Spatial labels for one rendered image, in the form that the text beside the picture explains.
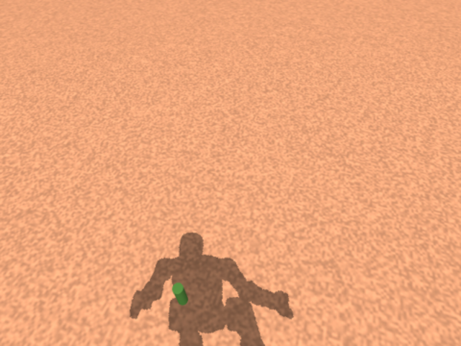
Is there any can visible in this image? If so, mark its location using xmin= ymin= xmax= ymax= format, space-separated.
xmin=172 ymin=283 xmax=188 ymax=305

